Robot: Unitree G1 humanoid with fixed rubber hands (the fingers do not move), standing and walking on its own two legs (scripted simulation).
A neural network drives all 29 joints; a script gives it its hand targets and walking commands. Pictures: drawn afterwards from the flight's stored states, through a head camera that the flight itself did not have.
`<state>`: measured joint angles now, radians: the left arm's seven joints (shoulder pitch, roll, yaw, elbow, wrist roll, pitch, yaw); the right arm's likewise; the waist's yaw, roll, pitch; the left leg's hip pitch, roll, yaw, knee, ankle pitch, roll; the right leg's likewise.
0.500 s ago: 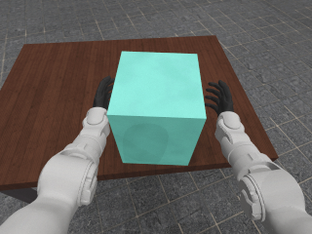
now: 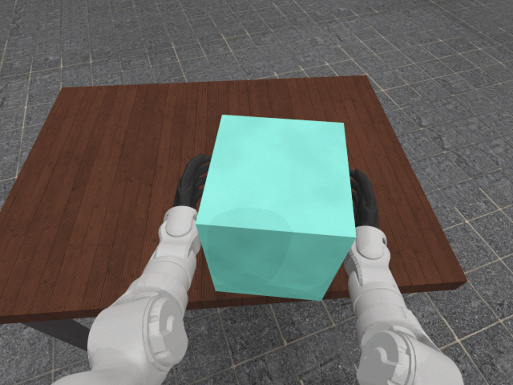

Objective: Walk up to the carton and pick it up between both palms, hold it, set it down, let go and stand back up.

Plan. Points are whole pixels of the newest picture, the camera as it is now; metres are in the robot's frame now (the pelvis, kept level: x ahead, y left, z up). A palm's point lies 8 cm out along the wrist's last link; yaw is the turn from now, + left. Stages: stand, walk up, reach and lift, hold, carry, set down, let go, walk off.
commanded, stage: reach and lift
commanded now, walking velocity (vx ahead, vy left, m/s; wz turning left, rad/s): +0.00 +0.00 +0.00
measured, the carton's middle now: (274, 213) +0.41 -0.02 +0.00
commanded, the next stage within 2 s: none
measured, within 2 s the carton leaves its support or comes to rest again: leaves its support in 1.32 s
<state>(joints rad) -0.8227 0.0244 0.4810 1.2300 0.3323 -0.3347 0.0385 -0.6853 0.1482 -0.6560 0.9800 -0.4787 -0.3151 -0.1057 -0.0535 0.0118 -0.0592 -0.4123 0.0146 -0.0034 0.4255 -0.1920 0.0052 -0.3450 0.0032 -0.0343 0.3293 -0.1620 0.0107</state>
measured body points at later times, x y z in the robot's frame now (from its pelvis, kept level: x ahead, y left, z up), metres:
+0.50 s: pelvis +0.01 +0.00 +0.00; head +0.07 +0.02 +0.45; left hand +0.43 +0.13 +0.04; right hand +0.39 -0.16 +0.03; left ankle +0.00 +0.11 -0.74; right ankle -0.01 -0.13 -0.74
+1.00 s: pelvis +0.00 +0.00 +0.00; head +0.07 +0.02 +0.45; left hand +0.42 +0.13 +0.04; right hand +0.39 -0.16 +0.03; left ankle +0.00 +0.11 -0.74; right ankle -0.01 -0.13 -0.74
